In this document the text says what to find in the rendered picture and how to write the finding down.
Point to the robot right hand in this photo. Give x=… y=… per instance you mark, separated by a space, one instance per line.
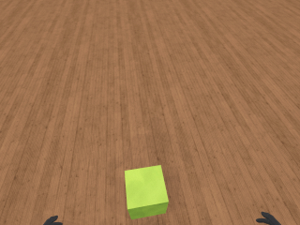
x=268 y=219

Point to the carton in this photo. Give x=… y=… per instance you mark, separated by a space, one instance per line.
x=146 y=192

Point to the robot left hand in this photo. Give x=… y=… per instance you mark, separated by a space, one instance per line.
x=51 y=221

